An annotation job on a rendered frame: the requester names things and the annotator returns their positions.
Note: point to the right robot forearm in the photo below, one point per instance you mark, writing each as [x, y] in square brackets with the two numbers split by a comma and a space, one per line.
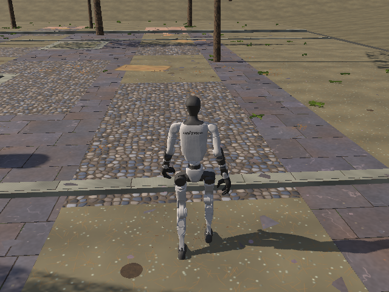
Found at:
[222, 165]

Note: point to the robot left hand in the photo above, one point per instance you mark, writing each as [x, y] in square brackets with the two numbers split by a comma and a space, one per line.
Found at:
[169, 170]

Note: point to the robot thigh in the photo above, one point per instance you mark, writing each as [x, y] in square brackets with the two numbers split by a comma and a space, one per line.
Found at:
[209, 182]
[180, 182]

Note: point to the left robot upper arm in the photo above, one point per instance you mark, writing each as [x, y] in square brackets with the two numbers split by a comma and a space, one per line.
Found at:
[175, 127]

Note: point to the robot right hand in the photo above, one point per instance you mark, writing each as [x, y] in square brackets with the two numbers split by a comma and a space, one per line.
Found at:
[227, 185]

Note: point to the right robot thigh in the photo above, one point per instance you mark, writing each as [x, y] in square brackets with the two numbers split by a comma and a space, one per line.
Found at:
[209, 182]

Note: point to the left robot forearm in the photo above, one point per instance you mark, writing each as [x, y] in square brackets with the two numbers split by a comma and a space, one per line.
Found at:
[166, 160]

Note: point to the right robot upper arm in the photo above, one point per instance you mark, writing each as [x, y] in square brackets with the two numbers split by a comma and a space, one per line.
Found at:
[212, 128]

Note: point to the left robot thigh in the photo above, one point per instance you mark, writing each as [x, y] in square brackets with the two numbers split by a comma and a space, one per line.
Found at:
[180, 182]

